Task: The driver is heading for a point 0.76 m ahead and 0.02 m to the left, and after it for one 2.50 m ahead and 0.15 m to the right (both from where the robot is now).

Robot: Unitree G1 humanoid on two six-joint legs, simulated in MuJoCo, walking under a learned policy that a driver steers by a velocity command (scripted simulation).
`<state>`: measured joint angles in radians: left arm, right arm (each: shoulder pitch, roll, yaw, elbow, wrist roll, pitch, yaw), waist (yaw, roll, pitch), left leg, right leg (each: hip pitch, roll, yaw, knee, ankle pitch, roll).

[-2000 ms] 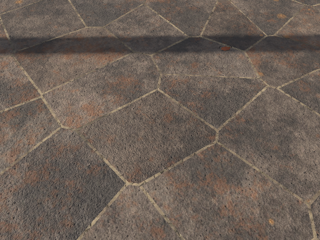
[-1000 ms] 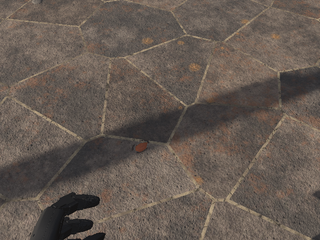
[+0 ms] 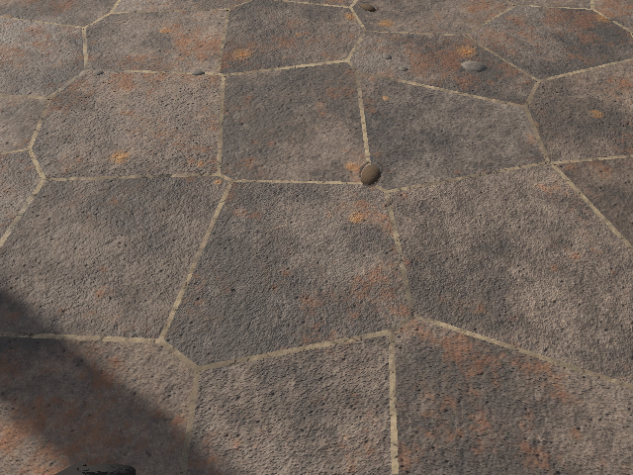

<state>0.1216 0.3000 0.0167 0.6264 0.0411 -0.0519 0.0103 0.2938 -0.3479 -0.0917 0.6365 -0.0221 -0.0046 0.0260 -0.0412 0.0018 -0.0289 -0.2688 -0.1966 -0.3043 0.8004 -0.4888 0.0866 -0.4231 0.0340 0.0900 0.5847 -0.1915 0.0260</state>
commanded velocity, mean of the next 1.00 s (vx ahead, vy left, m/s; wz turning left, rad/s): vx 0.85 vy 0.00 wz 0.07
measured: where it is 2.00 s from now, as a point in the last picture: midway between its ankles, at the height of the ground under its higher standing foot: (222, 308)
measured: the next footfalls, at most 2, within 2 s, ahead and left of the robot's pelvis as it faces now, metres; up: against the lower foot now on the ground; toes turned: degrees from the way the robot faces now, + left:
left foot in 0.46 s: +0.43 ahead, +0.14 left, +0.00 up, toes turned +25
right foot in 0.88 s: +0.90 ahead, +0.15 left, +0.00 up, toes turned +4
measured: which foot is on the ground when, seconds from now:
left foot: up 0.00-0.44, down 0.46-0.88, up 0.90-1.00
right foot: down 0.00-0.48, up 0.50-0.86, down 0.88-1.00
